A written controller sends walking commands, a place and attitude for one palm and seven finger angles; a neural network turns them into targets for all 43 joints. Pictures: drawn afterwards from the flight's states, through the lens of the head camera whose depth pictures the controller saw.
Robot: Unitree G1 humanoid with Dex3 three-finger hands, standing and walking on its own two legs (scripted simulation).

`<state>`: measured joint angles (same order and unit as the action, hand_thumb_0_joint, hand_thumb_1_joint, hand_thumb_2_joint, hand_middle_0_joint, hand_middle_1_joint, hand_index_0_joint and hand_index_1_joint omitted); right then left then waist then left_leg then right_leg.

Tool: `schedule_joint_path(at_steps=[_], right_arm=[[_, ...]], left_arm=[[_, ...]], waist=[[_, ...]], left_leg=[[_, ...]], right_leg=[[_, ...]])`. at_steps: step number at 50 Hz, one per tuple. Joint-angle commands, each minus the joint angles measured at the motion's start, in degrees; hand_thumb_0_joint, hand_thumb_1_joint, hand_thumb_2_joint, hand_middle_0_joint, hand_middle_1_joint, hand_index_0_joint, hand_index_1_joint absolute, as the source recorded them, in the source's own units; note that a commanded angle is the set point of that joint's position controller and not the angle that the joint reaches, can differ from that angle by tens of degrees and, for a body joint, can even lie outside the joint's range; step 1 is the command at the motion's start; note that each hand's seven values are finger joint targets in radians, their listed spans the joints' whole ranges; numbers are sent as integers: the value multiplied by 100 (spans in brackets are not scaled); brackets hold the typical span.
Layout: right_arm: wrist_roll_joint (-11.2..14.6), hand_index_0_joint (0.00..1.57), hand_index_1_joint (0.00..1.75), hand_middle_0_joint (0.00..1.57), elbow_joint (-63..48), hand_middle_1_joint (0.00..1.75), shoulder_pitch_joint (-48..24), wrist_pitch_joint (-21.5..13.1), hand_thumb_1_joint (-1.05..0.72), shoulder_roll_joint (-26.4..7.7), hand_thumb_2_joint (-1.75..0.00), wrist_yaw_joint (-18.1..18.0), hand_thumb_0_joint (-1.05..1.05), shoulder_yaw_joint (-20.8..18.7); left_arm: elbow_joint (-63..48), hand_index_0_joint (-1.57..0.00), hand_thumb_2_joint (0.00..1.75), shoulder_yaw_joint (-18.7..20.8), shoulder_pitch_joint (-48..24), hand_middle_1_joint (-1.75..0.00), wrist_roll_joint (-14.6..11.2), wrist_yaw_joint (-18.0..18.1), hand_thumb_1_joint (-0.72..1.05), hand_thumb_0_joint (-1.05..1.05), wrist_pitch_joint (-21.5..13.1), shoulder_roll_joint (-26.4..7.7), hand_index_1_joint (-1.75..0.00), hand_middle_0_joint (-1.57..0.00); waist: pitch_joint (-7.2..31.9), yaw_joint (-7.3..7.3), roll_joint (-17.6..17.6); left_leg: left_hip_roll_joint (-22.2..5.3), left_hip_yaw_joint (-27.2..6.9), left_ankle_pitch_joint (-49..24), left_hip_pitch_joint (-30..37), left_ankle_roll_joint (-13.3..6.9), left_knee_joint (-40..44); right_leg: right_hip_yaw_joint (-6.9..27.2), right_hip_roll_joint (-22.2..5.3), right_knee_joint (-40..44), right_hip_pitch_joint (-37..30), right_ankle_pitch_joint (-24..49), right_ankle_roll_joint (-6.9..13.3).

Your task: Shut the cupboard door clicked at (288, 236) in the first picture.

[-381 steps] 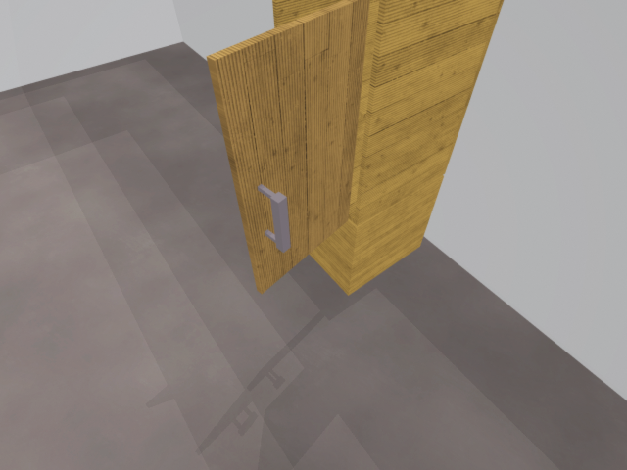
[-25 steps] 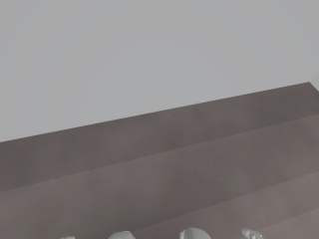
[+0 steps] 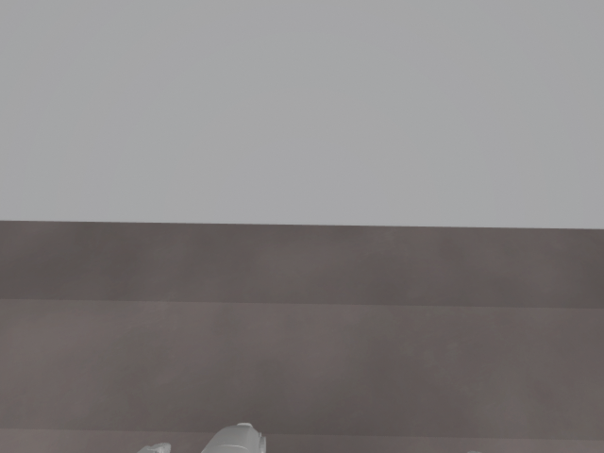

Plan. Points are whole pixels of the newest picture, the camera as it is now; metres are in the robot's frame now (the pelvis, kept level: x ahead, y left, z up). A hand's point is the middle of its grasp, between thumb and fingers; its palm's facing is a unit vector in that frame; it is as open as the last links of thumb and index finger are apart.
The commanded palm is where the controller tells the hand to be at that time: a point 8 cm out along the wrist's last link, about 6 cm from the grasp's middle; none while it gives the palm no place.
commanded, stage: walk to a spot facing it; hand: left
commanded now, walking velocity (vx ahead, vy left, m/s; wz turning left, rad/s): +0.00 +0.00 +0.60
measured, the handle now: out of the picture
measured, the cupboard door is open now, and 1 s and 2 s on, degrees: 100 100 100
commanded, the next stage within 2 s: none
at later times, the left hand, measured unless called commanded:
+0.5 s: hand out of the picture +0.09 +0.21 -0.16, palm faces +0.28 -0.91 -0.30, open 7.4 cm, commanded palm none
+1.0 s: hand out of the picture -0.02 +0.22 -0.18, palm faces +0.61 -0.76 -0.22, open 7.4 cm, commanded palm none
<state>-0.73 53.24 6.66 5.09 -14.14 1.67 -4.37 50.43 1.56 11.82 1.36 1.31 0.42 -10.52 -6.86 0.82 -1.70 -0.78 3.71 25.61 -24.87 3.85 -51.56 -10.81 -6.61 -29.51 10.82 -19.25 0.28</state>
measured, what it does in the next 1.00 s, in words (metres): steps on the spot, turning left: left foot, then right foot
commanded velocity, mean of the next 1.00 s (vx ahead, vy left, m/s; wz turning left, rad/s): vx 0.14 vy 0.00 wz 0.58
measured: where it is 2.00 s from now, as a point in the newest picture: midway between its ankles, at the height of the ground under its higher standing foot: (220, 358)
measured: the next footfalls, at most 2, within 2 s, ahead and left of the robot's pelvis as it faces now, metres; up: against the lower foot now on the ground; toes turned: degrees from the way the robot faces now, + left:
left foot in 0.10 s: +0.04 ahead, +0.12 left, +0.00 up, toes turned +10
right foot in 0.46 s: +0.10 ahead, -0.14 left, +0.00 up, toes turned +15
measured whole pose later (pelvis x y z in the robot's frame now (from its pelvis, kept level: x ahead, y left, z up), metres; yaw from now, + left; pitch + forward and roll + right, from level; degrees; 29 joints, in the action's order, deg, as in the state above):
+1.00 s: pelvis +0.09 +0.03 -0.01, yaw +37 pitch +1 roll +0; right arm -1.4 51.7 9.1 -1.7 -12.3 0.3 -2.2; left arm 56.5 4.5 13.4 1.4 -1.3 1.9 -16.2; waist -5.1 -1.2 -3.7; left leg 0.9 4.2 18.1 -13.9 -2.7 -31.0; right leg -2.9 -8.0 -67.1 28.7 -21.4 -4.2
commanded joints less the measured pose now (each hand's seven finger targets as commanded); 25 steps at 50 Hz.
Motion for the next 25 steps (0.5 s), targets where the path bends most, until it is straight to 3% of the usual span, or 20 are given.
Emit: schedule_joint_path(at_steps=[1, 3, 4, 5, 6, 7, 8, 9, 11, 12, 17, 19, 21, 22, 23, 24, 25], right_arm=[[23, 20, 30, 20, -623, 30, -403, -264, -90, -251, -90, 3, 0, 9], [-4, 20, 30, 20, -530, 30, 59, -304, -90, -418, -90, -15, 0, -33], [-31, 20, 30, 20, -446, 30, 445, -343, -90, -740, -90, -19, 0, -121], [-85, 20, 30, 20, -389, 30, 950, -379, -90, -1442, -90, -59, 0, -308], [-54, 20, 30, 20, -257, 30, 1299, -323, -90, -1643, -90, -98, 0, -337], [-60, 20, 30, 20, -292, 30, 1184, -356, -90, -1529, -90, -191, 0, -323], [-70, 20, 30, 20, -384, 30, 861, -363, -90, -1393, -90, -247, 0, -283], [-75, 20, 30, 20, -471, 30, 517, -381, -90, -1206, -90, -266, 0, -216], [-73, 20, 30, 20, -516, 30, 296, -420, -90, -1074, -90, -269, 0, -149], [-71, 20, 30, 20, -502, 30, 277, -424, -90, -1085, -90, -264, 0, -153], [-89, 20, 30, 20, -491, 30, 243, -369, -90, -1158, -90, -220, 0, -228], [-81, 20, 30, 20, -541, 30, 112, -336, -90, -1174, -90, -212, 0, -254], [-34, 20, 30, 20, -615, 30, -78, -305, -90, -1095, -90, -202, 0, -266], [17, 20, 30, 20, -674, 30, -46, -307, -90, -834, -90, -169, 0, -239], [40, 20, 30, 20, -823, 30, -32, -319, -90, -448, -90, -132, 0, -179], [-4, 20, 30, 20, -876, 30, -62, -285, -90, -620, -90, -101, 0, -213], [-26, 20, 30, 20, -759, 30, -147, -228, -90, -584, -90, -120, 0, -235]], left_arm=[[-209, -20, 90, 465, 435, -30, 24, 46, 90, 0, -94, -1365, -30, -20], [-228, -20, 90, 492, 267, -30, -40, 10, 90, 0, -83, -1407, -30, -20], [-289, -20, 90, 469, 173, -30, -73, -21, 90, 0, -62, -1299, -30, -20], [-545, -20, 90, 371, 38, -30, -120, -68, 90, 0, -29, -875, -30, -20], [-772, -20, 90, 304, -399, -30, -52, -19, 90, 0, 48, -905, -30, -20], [-747, -20, 90, 317, -682, -30, -51, 12, 90, 0, 96, -854, -30, -20], [-661, -20, 90, 335, -693, -30, -66, 5, 90, 0, 100, -872, -30, -20], [-559, -20, 90, 342, -612, -30, -51, -33, 90, 0, 105, -904, -30, -20], [-409, -20, 90, 352, -348, -30, -43, -85, 90, 0, 138, -861, -30, -20], [-395, -20, 90, 348, -313, -30, -55, -88, 90, 0, 143, -838, -30, -20], [-527, -20, 90, 313, -431, -30, -70, -92, 90, 0, 137, -781, -30, -20], [-515, -20, 90, 312, -239, -30, -77, -88, 90, 0, 96, -791, -30, -20], [-431, -20, 90, 357, 189, -30, -89, -60, 90, 0, 33, -893, -30, -20], [-410, -20, 90, 433, 467, -30, -39, -16, 90, 0, -44, -1226, -30, -20], [-406, -20, 90, 525, 528, -30, 48, 36, 90, 0, -83, -1722, -30, -20], [-492, -20, 90, 466, 424, -30, 14, 48, 90, 0, -47, -1787, -30, -20], [-506, -20, 90, 442, 164, -30, -5, 83, 90, 0, -73, -1498, -30, -20]], waist=[[909, -308, -979], [1103, -4, -675], [1351, 217, 29], [1519, 491, 1900], [1471, 613, 1405], [1394, 583, 1309], [1198, 439, 1408], [1035, 267, 1251], [995, 53, 1003], [1040, 41, 896], [993, 45, 1053], [989, -44, 1150], [1083, -285, 1000], [1229, -420, 109], [1101, -468, -1615], [958, -434, -1240], [839, -266, -1387]], left_leg=[[40, 285, -154, 123, -110, 1227], [114, 349, -1116, 1126, -226, 2221], [-318, -218, -2367, 2189, -460, 2646], [-2040, -2497, -4743, 3117, -1425, 2762], [-2536, -2765, -4750, 2743, -1922, 2826], [-2282, -2875, -4224, 2522, -1875, 2940], [-2019, -2598, -3733, 2153, -1749, 3015], [-1737, -2222, -3497, 1815, -1553, 3025], [-1353, -1763, -3535, 1682, -1332, 3011], [-1308, -1744, -3536, 1685, -1330, 2990], [-1111, -1907, -3050, 1312, -1262, 2939], [-1005, -2012, -3080, 1062, -1189, 2756], [-749, -1991, -2657, 476, -944, 2333], [-318, -1659, -1640, -226, -609, 1621], [555, -545, 607, -1129, -128, 203], [310, -725, 1075, -856, -167, -980], [143, -810, 841, -990, -164, -1676]], right_leg=[[631, -1427, 175, -1031, 4151, 551], [259, -1302, -518, -542, 3777, 238], [43, -1051, -1482, 324, 2930, -73], [-89, -151, -2916, 2073, -1125, -533], [636, -32, -3562, 2325, -2105, -455], [935, -51, -3885, 2592, -1771, -477], [1106, -71, -3978, 2577, -1388, -489], [1171, -82, -3896, 2395, -1002, -503], [1094, 41, -3562, 2108, -628, -518], [1068, 94, -3288, 1990, -632, -516], [893, 400, -1915, 1273, -615, -489], [790, 587, -1203, 731, -430, -452], [745, 596, 61, -306, 447, -418], [1449, -125, 928, -1159, 619, -245], [3041, -1780, 1380, -1380, 1196, 425], [2984, -2291, 1423, -504, 1496, 860], [2778, -1918, 1239, -351, 1934, 868]])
